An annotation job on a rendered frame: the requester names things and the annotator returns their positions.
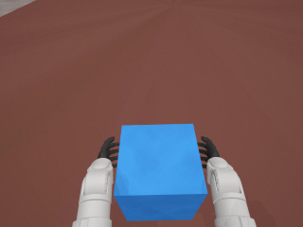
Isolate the robot left forearm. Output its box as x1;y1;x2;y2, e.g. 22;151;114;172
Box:
72;158;114;227

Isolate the robot right forearm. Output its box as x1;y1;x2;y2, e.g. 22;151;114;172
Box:
206;157;257;227

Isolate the robot left hand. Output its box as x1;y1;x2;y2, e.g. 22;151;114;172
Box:
98;136;120;168

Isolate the carton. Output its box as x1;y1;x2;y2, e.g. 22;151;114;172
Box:
114;124;208;221

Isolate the robot right hand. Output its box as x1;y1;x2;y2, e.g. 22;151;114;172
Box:
197;136;220;169

